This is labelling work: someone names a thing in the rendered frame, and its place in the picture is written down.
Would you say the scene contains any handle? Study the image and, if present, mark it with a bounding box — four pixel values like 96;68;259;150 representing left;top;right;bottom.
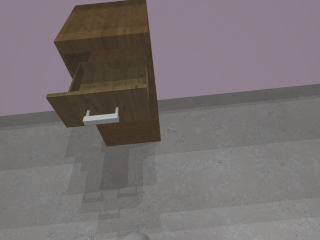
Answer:
83;107;120;126

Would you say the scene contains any drawer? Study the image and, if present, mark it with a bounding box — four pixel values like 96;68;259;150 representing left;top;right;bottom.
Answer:
46;55;152;128

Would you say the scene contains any cabinet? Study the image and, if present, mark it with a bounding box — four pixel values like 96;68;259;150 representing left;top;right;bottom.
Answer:
54;0;161;147

